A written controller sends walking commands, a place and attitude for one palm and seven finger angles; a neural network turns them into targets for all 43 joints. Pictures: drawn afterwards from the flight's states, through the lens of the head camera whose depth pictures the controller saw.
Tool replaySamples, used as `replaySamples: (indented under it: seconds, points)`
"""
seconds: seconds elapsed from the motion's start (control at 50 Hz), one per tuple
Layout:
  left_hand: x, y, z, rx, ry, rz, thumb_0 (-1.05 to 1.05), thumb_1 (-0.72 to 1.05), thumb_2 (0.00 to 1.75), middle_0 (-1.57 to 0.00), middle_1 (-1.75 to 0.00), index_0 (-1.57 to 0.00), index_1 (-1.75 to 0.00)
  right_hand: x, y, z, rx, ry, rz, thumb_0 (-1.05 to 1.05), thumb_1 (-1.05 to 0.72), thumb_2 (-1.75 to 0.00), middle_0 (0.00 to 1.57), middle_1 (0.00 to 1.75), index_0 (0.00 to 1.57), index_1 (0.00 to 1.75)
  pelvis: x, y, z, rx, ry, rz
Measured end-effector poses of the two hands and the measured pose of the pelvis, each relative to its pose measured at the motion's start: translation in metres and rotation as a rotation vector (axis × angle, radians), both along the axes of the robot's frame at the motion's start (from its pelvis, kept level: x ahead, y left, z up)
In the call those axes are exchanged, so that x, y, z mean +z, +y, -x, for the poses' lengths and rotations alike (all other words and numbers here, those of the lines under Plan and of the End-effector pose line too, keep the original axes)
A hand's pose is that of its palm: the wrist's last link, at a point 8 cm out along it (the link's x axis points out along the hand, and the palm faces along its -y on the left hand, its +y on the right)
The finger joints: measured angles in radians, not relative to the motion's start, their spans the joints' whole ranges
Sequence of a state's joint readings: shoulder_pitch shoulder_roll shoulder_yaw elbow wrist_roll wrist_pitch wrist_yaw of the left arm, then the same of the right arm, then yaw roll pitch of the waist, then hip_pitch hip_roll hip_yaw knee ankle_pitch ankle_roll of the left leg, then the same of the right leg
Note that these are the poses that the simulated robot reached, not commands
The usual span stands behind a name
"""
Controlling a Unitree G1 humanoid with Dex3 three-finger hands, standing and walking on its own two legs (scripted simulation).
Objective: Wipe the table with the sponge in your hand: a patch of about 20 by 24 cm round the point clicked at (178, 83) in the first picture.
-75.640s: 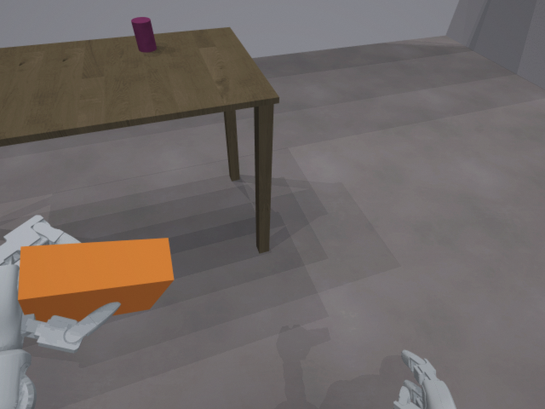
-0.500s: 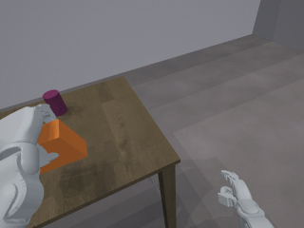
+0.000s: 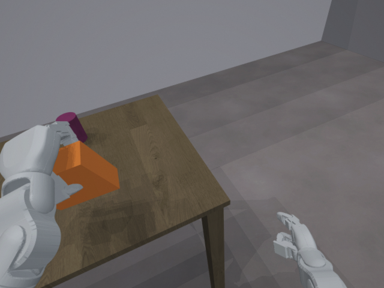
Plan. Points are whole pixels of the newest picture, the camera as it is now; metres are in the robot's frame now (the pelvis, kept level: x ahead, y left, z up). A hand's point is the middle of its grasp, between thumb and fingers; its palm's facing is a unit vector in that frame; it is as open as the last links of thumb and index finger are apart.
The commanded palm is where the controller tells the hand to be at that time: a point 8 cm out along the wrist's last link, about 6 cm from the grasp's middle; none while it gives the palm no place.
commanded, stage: bring the sponge back beside the body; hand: left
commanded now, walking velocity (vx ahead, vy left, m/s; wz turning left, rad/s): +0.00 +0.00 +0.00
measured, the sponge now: (77, 182) +0.24 +0.28 +0.13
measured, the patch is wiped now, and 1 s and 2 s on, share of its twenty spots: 1.00 1.00 1.00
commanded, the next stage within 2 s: step back with the hand held close in 1.50 s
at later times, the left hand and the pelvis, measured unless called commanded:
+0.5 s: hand (61, 178) +0.22 +0.27 +0.18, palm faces +0.29 -0.19 -0.94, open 9.0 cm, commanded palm +0.16 +0.28 +0.25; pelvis +0.00 +0.00 +0.00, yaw +0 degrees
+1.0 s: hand (63, 190) +0.20 +0.27 +0.17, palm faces +0.25 -0.18 -0.95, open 9.0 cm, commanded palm +0.16 +0.27 +0.23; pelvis +0.00 -0.01 +0.00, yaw -1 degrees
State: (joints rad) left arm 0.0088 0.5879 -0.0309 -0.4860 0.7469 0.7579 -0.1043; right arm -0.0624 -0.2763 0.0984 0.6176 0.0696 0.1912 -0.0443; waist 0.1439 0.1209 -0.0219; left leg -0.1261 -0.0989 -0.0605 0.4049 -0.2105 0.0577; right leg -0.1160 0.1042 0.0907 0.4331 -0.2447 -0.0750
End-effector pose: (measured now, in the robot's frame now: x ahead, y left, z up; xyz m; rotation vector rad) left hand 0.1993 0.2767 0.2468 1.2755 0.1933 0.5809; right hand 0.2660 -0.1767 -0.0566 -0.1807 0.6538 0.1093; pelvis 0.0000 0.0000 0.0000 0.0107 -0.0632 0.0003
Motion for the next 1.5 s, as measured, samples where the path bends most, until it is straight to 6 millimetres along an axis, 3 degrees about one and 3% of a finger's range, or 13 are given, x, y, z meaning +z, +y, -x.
replaySamples:
  seconds: [0.14,0.38,1.16,1.5]
  points:
    - [-0.002,-0.008,0.004,-0.027,-0.016,0.008,-0.02,-0.47,1.07,-0.81,-1.4,-0.87,-1.45,0.0,-0.001,0.0,-0.005,0.004,-0.002,0.01,-0.91,-0.9,0.2,0.3,0.2,0.3,0.0,0.0,-0.001,-0.006,-0.004,-0.001]
    - [-0.012,-0.002,0.015,0.019,0.003,0.025,-0.02,-0.47,1.07,-0.81,-1.4,-0.87,-1.45,0.003,-0.007,0.0,-0.014,-0.005,0.007,0.01,-0.91,-0.9,0.2,0.3,0.2,0.3,-0.001,-0.003,0.0,-0.005,-0.012,-0.001]
    - [-0.038,-0.015,0.028,0.026,0.075,0.026,-0.02,-0.46,1.07,-0.81,-1.4,-0.87,-1.45,0.003,-0.022,0.0,-0.031,-0.026,0.017,0.01,-0.91,-0.9,0.2,0.3,0.2,0.3,-0.002,-0.013,-0.003,-0.007,-0.024,-0.004]
    - [-0.037,-0.015,0.026,0.029,0.073,0.02,-0.02,-0.46,1.07,-0.81,-1.4,-0.87,-1.45,0.003,-0.022,0.001,-0.031,-0.024,0.013,0.01,-0.91,-0.9,0.2,0.3,0.2,0.3,-0.001,-0.014,-0.004,-0.011,-0.023,-0.004]
